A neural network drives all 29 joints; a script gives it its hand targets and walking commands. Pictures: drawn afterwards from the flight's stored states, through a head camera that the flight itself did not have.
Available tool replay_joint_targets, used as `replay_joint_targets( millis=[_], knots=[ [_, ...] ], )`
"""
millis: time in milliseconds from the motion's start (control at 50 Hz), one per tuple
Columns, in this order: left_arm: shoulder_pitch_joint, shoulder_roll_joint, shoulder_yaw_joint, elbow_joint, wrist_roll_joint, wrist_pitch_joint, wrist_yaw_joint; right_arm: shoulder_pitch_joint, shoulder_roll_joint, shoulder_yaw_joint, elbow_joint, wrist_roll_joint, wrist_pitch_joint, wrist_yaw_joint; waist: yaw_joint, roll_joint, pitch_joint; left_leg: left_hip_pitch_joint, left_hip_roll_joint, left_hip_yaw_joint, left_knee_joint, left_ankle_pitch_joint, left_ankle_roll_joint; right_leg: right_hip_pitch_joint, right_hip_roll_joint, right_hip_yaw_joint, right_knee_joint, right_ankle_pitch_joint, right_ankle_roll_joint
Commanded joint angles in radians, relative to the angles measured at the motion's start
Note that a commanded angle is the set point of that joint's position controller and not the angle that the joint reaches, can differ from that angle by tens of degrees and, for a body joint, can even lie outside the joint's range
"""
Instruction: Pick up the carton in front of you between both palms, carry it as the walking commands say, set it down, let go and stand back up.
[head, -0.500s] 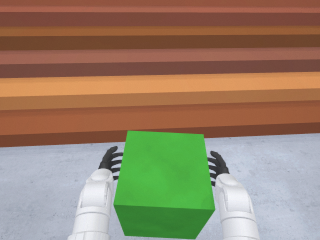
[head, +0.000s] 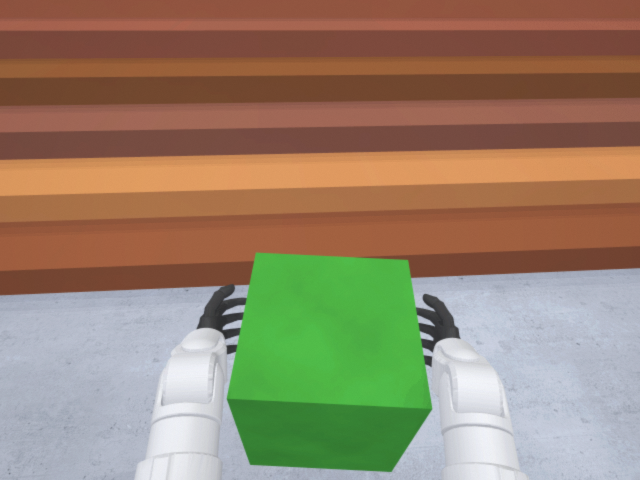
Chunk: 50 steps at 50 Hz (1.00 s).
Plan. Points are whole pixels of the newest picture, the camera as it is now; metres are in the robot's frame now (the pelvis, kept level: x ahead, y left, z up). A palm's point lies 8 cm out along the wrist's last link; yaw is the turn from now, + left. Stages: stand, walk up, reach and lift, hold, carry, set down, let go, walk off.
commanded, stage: hold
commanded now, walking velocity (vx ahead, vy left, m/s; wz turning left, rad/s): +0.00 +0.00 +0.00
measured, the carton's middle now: (326, 366) +0.31 +0.00 -0.02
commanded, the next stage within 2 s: carry in 0.26 s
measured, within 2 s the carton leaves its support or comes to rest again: neither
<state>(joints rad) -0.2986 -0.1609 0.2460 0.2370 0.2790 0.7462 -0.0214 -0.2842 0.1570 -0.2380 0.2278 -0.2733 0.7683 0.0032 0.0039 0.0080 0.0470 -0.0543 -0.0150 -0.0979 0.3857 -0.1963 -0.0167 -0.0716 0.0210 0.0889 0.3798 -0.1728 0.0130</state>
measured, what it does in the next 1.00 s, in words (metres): walks ahead: right foot, then left foot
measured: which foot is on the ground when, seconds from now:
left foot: down 0.00-0.72, up 0.74-0.96, down 0.98-1.00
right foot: down 0.00-0.50, up 0.52-0.66, down 0.68-0.98, up 1.00-1.00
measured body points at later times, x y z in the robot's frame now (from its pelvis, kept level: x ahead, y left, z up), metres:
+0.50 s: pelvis +0.04 +0.02 -0.01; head +0.00 +0.03 +0.44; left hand +0.34 +0.18 +0.06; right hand +0.35 -0.13 +0.06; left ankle +0.02 +0.13 -0.74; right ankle +0.03 -0.13 -0.74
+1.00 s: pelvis +0.29 +0.05 -0.02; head +0.27 +0.07 +0.43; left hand +0.56 +0.23 +0.07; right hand +0.58 -0.07 +0.07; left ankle +0.35 +0.15 -0.75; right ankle +0.15 -0.08 -0.74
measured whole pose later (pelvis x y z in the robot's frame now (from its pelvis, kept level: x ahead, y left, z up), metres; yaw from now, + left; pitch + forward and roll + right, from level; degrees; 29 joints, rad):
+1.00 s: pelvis +0.29 +0.05 -0.02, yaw +2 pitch +4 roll +1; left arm -0.18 -0.13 0.12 -0.35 0.10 1.24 0.10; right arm -0.18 0.14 -0.12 -0.31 -0.09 1.23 -0.10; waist 0.03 -0.05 -0.14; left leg -0.43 0.03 0.22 0.53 -0.15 0.05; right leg -0.10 -0.11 -0.14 0.53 -0.47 0.04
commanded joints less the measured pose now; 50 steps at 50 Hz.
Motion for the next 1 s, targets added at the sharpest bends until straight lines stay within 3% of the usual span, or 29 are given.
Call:
replay_joint_targets(
  millis=[0,220,240,280,300,340,360,400,420,460,480,520,560,600,620,640,660,680,700,740,760,800,840,880,900,920,940,960,980],
  knots=[
    [-0.495,-0.897,-0.537,0.010,-0.237,-0.027,-0.231,-0.552,0.917,0.564,-0.042,0.258,-0.043,0.229,0.004,-0.016,-0.229,-0.024,-0.078,0.042,-0.082,0.009,0.021,0.074,0.072,-0.031,-0.067,0.008,-0.001],
    [-0.429,-0.893,-0.560,-0.048,-0.254,-0.017,-0.221,-0.472,0.908,0.574,-0.076,0.266,-0.036,0.223,-0.002,0.000,-0.255,0.021,-0.083,0.035,-0.082,0.159,0.008,0.108,0.077,-0.023,-0.068,0.152,0.002],
    [-0.470,-0.897,-0.583,-0.064,-0.276,-0.009,-0.219,-0.526,0.905,0.589,-0.087,0.277,-0.030,0.221,0.000,-0.022,-0.291,-0.082,0.101,0.021,0.013,0.037,0.021,-0.001,-0.116,-0.027,0.021,0.014,-0.011],
    [-0.491,-0.916,-0.644,-0.120,-0.320,0.005,-0.208,-0.562,0.921,0.645,-0.159,0.330,-0.014,0.215,0.005,-0.057,-0.279,-0.195,0.047,0.007,0.032,-0.442,0.028,-0.074,-0.096,0.032,-0.047,-0.509,-0.034],
    [-0.494,-0.914,-0.659,-0.163,-0.333,0.020,-0.199,-0.560,0.930,0.677,-0.191,0.351,-0.002,0.210,0.005,-0.079,-0.259,-0.268,0.035,0.023,0.060,-0.501,0.018,-0.096,-0.124,0.088,-0.090,-0.622,-0.048],
    [-0.516,-0.896,-0.692,-0.237,-0.357,0.055,-0.181,-0.570,0.926,0.715,-0.242,0.380,0.030,0.198,0.004,-0.156,-0.259,-0.307,-0.013,0.112,0.212,-0.301,-0.001,-0.118,-0.190,0.168,-0.153,-0.607,-0.078],
    [-0.491,-0.892,-0.714,-0.251,-0.364,0.079,-0.170,-0.556,0.910,0.730,-0.253,0.390,0.053,0.194,0.004,-0.146,-0.281,-0.301,-0.001,0.118,0.215,-0.214,0.004,-0.102,-0.219,0.181,-0.127,-0.524,-0.096],
    [-0.422,-0.867,-0.738,-0.265,-0.378,0.132,-0.154,-0.528,0.869,0.758,-0.279,0.418,0.102,0.186,0.005,-0.075,-0.345,-0.211,0.005,0.124,0.091,-0.163,0.021,-0.109,-0.183,0.108,-0.021,-0.418,-0.092],
    [-0.400,-0.845,-0.748,-0.281,-0.381,0.159,-0.146,-0.532,0.857,0.773,-0.302,0.436,0.128,0.183,0.002,-0.021,-0.368,-0.100,0.047,0.069,0.031,-0.219,0.040,-0.208,-0.142,0.044,0.049,-0.413,-0.072],
    [-0.456,-0.822,-0.795,-0.361,-0.416,0.224,-0.139,-0.486,0.827,0.779,-0.321,0.456,0.186,0.173,-0.037,0.296,-0.297,0.046,0.292,-0.358,-0.196,-0.495,0.154,-0.539,-0.004,-0.165,0.366,-0.350,-0.004],
    [-0.500,-0.818,-0.818,-0.396,-0.452,0.258,-0.139,-0.491,0.820,0.779,-0.357,0.462,0.217,0.164,-0.041,0.263,-0.221,0.061,0.344,-0.421,-0.211,-0.392,0.207,-0.634,-0.046,-0.165,0.385,-0.324,-0.007],
    [-0.486,-0.805,-0.827,-0.428,-0.511,0.312,-0.140,-0.487,0.783,0.787,-0.429,0.470,0.277,0.142,-0.032,0.115,-0.198,0.059,0.325,-0.329,-0.169,-0.100,0.219,-0.620,-0.052,-0.175,0.309,-0.343,-0.014],
    [-0.410,-0.825,-0.828,-0.441,-0.546,0.351,-0.138,-0.440,0.794,0.812,-0.486,0.498,0.321,0.129,-0.026,0.123,-0.292,0.075,0.272,-0.178,-0.101,0.089,0.181,-0.488,-0.023,-0.227,0.165,-0.230,-0.010],
    [-0.360,-0.849,-0.840,-0.472,-0.569,0.380,-0.136,-0.422,0.813,0.835,-0.551,0.533,0.351,0.129,-0.016,0.126,-0.385,-0.029,0.208,-0.016,0.002,0.048,0.124,-0.202,-0.003,-0.282,0.028,-0.075,-0.005],
    [-0.353,-0.858,-0.843,-0.491,-0.575,0.392,-0.135,-0.408,0.820,0.842,-0.571,0.551,0.365,0.131,-0.011,0.089,-0.428,-0.151,0.174,0.054,0.070,0.024,0.097,-0.012,-0.030,-0.259,0.005,-0.058,-0.020],
    [-0.327,-0.860,-0.837,-0.504,-0.571,0.403,-0.133,-0.412,0.824,0.851,-0.595,0.565,0.382,0.135,0.008,-0.002,-0.457,-0.320,0.126,0.120,0.191,0.004,0.058,0.169,-0.119,-0.124,-0.008,-0.119,-0.070],
    [-0.307,-0.846,-0.820,-0.518,-0.561,0.415,-0.130,-0.421,0.833,0.857,-0.619,0.574,0.400,0.139,0.023,-0.197,-0.442,-0.541,0.053,0.203,0.382,-0.124,0.019,0.295,-0.305,0.156,-0.087,-0.235,-0.150],
    [-0.291,-0.835,-0.809,-0.526,-0.553,0.429,-0.126,-0.412,0.830,0.846,-0.613,0.578,0.417,0.143,0.030,-0.257,-0.397,-0.738,0.026,0.195,0.492,-0.323,0.030,0.383,-0.439,0.348,-0.141,-0.181,-0.237],
    [-0.294,-0.837,-0.813,-0.558,-0.544,0.437,-0.121,-0.419,0.836,0.846,-0.632,0.588,0.428,0.150,0.029,-0.208,-0.357,-0.801,0.061,0.147,0.579,-0.385,0.040,0.369,-0.489,0.381,-0.144,-0.066,-0.274],
    [-0.293,-0.870,-0.836,-0.613,-0.533,0.450,-0.113,-0.393,0.867,0.841,-0.629,0.601,0.442,0.166,0.026,-0.099,-0.344,-0.792,0.103,0.138,0.540,-0.363,0.040,0.301,-0.460,0.291,-0.137,0.035,-0.261],
    [-0.325,-0.877,-0.843,-0.631,-0.547,0.458,-0.112,-0.392,0.857,0.835,-0.620,0.602,0.443,0.168,0.021,-0.069,-0.336,-0.750,0.112,0.150,0.471,-0.328,0.037,0.258,-0.419,0.200,-0.161,0.029,-0.223],
    [-0.373,-0.866,-0.861,-0.663,-0.577,0.469,-0.116,-0.383,0.854,0.833,-0.619,0.595,0.444,0.160,0.016,-0.118,-0.352,-0.593,0.084,0.221,0.326,-0.206,0.031,0.149,-0.341,0.025,-0.164,0.019,-0.152],
    [-0.387,-0.849,-0.873,-0.671,-0.607,0.483,-0.126,-0.380,0.849,0.820,-0.617,0.585,0.449,0.147,0.012,-0.144,-0.340,-0.414,0.045,0.276,0.187,-0.066,0.034,0.029,-0.280,-0.108,-0.155,-0.013,-0.111],
    [-0.351,-0.827,-0.869,-0.639,-0.617,0.495,-0.135,-0.345,0.836,0.803,-0.600,0.568,0.455,0.137,0.002,-0.127,-0.331,-0.210,0.013,0.336,0.080,0.044,0.031,-0.085,-0.253,-0.185,-0.074,-0.079,-0.086],
    [-0.336,-0.815,-0.865,-0.621,-0.612,0.499,-0.139,-0.330,0.827,0.795,-0.588,0.560,0.460,0.135,-0.005,-0.096,-0.355,-0.068,0.004,0.356,0.058,0.041,0.037,-0.147,-0.230,-0.229,0.023,-0.032,-0.068],
    [-0.343,-0.800,-0.859,-0.610,-0.607,0.506,-0.142,-0.326,0.821,0.789,-0.571,0.551,0.464,0.134,-0.017,-0.033,-0.393,0.092,0.066,0.288,0.056,-0.011,0.066,-0.243,-0.198,-0.288,0.182,0.021,-0.037],
    [-0.371,-0.789,-0.850,-0.611,-0.606,0.513,-0.144,-0.322,0.801,0.778,-0.549,0.537,0.468,0.133,-0.037,0.155,-0.409,0.199,0.241,-0.018,-0.052,-0.217,0.137,-0.421,-0.116,-0.322,0.427,-0.085,0.013],
    [-0.393,-0.790,-0.849,-0.605,-0.610,0.521,-0.147,-0.327,0.795,0.770,-0.526,0.532,0.470,0.131,-0.041,0.313,-0.406,0.277,0.423,-0.388,-0.172,-0.210,0.222,-0.628,-0.031,-0.264,0.638,-0.344,0.037],
    [-0.428,-0.804,-0.859,-0.596,-0.617,0.524,-0.150,-0.356,0.820,0.771,-0.539,0.541,0.470,0.131,-0.048,0.227,-0.383,0.293,0.466,-0.424,-0.149,-0.029,0.281,-0.710,-0.070,-0.158,0.755,-0.374,0.008]
  ],
)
